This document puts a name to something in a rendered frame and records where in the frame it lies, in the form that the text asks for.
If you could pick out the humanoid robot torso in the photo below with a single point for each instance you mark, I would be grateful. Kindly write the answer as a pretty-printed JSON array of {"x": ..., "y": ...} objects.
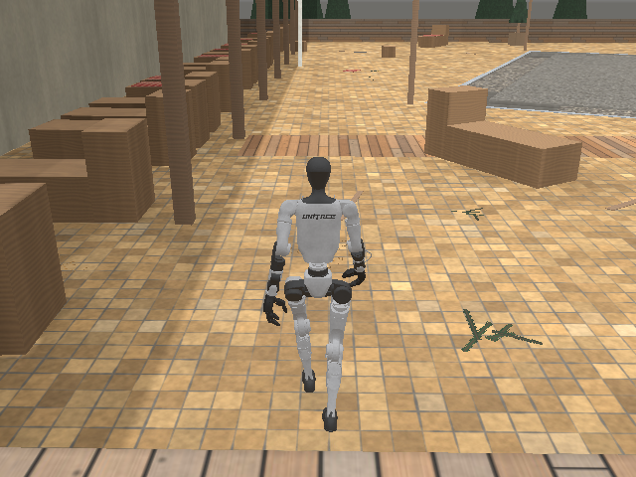
[{"x": 318, "y": 237}]

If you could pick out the left robot upper arm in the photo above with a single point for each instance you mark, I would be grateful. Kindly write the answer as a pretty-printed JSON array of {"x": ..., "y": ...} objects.
[{"x": 286, "y": 211}]

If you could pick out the robot right hand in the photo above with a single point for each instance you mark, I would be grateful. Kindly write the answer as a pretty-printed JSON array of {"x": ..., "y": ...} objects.
[{"x": 351, "y": 272}]

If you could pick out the robot right forearm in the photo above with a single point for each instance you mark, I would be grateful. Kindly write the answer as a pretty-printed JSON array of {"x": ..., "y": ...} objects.
[{"x": 359, "y": 259}]

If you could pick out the right robot thigh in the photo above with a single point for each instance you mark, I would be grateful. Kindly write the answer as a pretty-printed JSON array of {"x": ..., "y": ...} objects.
[{"x": 339, "y": 309}]

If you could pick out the robot left forearm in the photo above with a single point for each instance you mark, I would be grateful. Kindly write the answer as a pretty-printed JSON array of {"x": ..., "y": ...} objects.
[{"x": 275, "y": 273}]

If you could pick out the right robot upper arm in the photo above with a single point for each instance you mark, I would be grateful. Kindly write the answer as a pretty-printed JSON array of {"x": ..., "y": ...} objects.
[{"x": 350, "y": 211}]

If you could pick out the robot left hand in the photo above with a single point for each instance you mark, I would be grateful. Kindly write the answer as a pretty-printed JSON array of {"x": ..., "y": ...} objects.
[{"x": 267, "y": 308}]

